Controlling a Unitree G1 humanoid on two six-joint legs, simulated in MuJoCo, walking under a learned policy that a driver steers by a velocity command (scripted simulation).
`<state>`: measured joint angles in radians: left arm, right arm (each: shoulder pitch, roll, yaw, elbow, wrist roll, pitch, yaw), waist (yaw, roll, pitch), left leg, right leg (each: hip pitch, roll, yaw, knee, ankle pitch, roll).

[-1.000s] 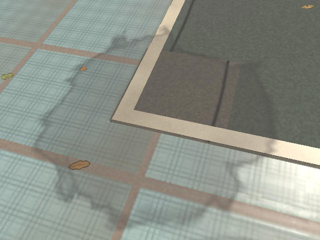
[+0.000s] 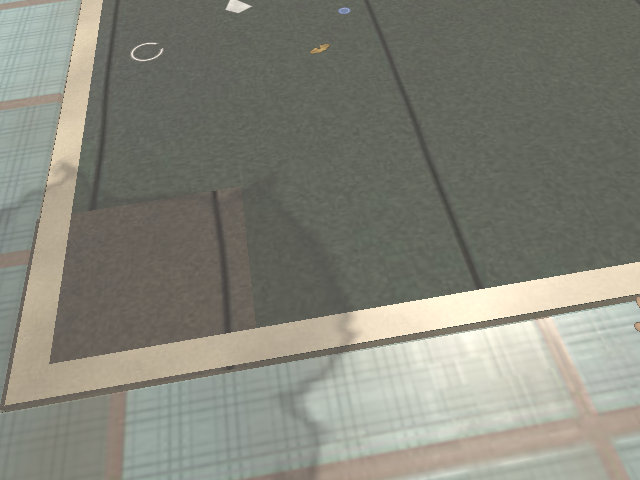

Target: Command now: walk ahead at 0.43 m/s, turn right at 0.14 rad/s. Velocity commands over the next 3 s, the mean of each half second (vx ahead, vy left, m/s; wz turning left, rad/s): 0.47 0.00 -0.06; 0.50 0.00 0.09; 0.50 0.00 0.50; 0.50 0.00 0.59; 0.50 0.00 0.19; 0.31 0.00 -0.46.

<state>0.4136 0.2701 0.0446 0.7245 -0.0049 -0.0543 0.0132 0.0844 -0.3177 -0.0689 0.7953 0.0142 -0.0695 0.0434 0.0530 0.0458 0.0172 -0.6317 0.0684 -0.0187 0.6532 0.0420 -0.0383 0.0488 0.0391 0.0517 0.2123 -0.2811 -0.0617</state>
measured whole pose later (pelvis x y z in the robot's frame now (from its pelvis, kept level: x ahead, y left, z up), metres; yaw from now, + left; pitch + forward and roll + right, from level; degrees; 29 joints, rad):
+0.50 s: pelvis +0.29 +0.04 +0.00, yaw -1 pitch +1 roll +2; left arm 0.15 0.29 0.04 0.69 -0.01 -0.07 0.00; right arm 0.33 -0.27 -0.05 0.87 0.01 -0.09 0.02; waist -0.07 -0.04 0.03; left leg -0.06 -0.07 0.05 0.22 -0.19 0.06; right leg -0.68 -0.14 0.05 0.78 -0.05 0.02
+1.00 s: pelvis +0.59 -0.02 +0.00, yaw +4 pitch +1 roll -2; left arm 0.33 0.27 0.05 0.81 0.01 -0.10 -0.01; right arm 0.16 -0.30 -0.05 0.80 0.02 -0.05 0.02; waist 0.05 0.05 0.02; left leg -0.69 0.10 -0.08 0.85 -0.02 -0.01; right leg -0.05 0.05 -0.12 0.22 -0.19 -0.06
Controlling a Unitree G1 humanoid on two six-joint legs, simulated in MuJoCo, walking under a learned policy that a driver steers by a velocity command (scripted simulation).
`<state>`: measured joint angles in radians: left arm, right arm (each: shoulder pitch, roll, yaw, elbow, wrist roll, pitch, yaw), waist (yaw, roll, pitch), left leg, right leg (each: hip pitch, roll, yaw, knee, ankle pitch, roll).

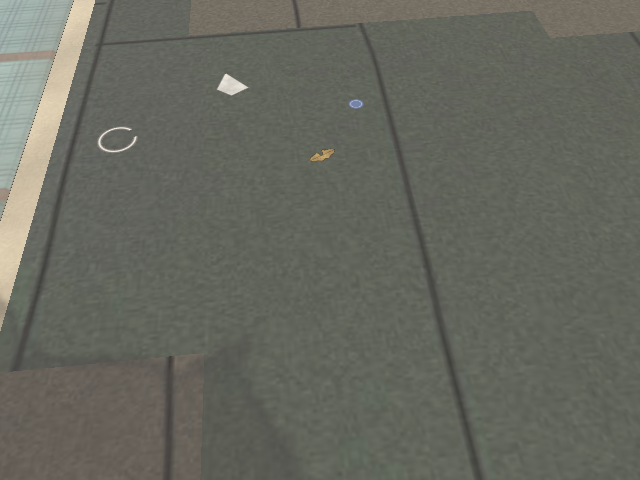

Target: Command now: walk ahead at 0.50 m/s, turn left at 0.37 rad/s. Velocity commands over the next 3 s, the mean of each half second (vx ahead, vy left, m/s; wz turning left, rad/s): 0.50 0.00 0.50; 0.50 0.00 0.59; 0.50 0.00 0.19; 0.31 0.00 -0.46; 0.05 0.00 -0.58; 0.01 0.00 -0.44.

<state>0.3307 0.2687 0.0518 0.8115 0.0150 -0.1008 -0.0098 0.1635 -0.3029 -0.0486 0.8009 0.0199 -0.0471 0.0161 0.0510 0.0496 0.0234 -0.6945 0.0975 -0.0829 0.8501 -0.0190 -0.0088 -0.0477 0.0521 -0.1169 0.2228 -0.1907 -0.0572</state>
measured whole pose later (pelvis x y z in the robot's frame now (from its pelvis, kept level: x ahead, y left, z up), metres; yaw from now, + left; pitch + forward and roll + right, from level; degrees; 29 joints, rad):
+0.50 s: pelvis +0.29 +0.07 +0.00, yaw +17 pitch +2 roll +0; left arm 0.10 0.30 0.05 0.70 0.02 -0.10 0.01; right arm 0.32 -0.28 -0.06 0.73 0.02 -0.04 0.00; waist -0.05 -0.03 0.04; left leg -0.19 -0.11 -0.10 0.35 -0.19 0.10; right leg -0.66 -0.10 0.09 0.84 -0.13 0.07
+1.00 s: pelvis +0.56 +0.11 +0.00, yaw +35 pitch +1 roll -2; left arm 0.32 0.28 0.07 0.81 0.01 -0.09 0.00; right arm 0.18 -0.31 -0.08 0.64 0.02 -0.01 0.01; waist 0.07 0.05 0.04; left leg -0.68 0.09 -0.06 0.96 -0.16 -0.01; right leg -0.08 0.02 -0.13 0.28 -0.22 -0.02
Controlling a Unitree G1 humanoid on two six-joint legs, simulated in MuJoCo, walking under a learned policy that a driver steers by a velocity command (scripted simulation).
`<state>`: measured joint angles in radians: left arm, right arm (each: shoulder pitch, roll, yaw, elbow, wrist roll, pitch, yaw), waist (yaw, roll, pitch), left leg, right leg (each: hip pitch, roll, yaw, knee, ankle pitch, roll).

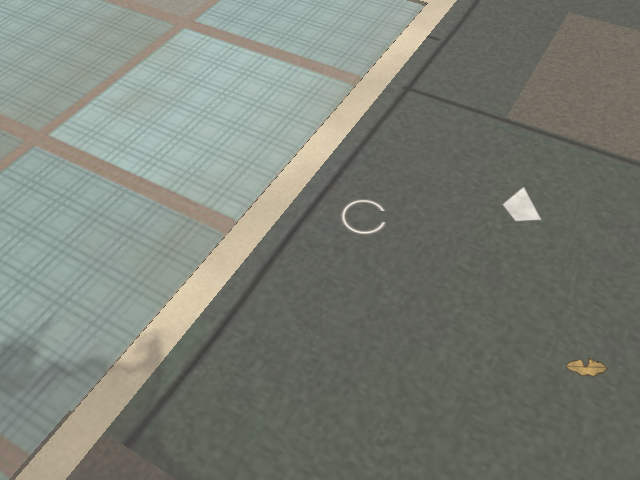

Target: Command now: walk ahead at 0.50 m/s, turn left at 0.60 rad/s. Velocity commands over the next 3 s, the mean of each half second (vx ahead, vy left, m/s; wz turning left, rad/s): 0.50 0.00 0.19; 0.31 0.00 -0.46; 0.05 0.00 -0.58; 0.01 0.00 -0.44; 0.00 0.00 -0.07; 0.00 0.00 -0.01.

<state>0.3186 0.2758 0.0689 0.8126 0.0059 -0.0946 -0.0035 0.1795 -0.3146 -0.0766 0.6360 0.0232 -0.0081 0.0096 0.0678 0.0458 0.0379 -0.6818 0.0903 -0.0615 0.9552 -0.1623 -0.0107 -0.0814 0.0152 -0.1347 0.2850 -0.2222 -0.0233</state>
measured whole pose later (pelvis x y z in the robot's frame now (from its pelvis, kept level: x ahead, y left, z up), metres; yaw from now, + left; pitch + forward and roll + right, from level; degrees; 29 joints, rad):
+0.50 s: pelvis +0.28 +0.08 +0.00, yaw +4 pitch +1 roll +1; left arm 0.18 0.31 0.06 0.81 -0.02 -0.05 -0.01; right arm 0.31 -0.26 -0.06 0.76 -0.02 -0.09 0.02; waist -0.03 -0.05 0.03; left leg -0.08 -0.07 0.08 0.26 -0.19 0.07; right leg -0.70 -0.12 0.08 0.96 -0.09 0.03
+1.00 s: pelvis +0.51 +0.04 -0.01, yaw -13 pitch +3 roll +1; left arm 0.17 0.31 0.07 0.68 0.00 -0.01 -0.01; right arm 0.12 -0.31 -0.05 0.69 -0.01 -0.02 -0.04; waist 0.02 0.01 0.07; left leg -0.62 0.04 -0.11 1.02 -0.38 -0.09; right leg -0.39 0.11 0.07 0.45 -0.10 -0.08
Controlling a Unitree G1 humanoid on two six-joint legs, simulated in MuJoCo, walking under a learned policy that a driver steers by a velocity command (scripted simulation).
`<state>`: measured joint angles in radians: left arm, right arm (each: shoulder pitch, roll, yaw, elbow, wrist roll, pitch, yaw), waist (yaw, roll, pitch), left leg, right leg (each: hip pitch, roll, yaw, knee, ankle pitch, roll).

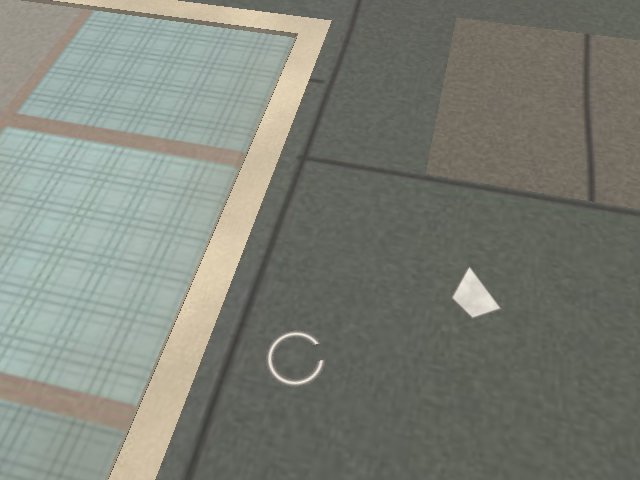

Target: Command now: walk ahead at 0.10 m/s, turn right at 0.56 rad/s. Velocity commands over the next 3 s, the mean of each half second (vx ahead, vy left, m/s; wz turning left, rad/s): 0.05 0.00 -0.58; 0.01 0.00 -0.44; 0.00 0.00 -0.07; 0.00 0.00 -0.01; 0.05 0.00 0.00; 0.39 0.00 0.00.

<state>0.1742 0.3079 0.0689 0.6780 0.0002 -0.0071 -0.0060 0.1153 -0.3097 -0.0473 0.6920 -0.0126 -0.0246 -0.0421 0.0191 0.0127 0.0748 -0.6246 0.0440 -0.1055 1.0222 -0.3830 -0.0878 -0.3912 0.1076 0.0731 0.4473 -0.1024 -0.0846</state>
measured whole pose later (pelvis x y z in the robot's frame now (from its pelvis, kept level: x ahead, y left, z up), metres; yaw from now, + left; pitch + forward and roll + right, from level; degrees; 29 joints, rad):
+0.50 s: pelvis +0.06 +0.05 +0.01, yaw -18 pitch +2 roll -1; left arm 0.18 0.31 0.09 0.63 -0.02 0.08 0.01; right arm 0.16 -0.26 -0.06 0.69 -0.01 0.02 -0.04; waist -0.01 -0.02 0.05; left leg -0.28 0.07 0.07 0.46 -0.21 -0.01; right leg -0.47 -0.01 0.02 0.92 -0.41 0.09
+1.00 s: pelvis +0.05 +0.02 +0.00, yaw -31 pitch +1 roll +0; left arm 0.14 0.26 0.04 0.65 0.00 0.03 0.01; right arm 0.15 -0.28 -0.07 0.73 0.00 0.02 -0.01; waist 0.00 0.01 0.03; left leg -0.33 0.03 -0.03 0.65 -0.32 -0.07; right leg -0.27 0.08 0.09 0.51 -0.25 -0.05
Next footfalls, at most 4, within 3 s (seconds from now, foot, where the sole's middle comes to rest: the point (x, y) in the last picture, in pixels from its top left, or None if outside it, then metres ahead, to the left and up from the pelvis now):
0.20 left None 0.16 0.16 -0.77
0.62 right None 0.05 -0.09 -0.77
1.02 left None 0.16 0.12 -0.77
2.68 right None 0.10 -0.13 -0.77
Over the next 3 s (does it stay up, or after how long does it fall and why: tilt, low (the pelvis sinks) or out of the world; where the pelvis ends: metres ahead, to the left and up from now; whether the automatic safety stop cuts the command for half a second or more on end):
stays up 0.22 -0.10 0.01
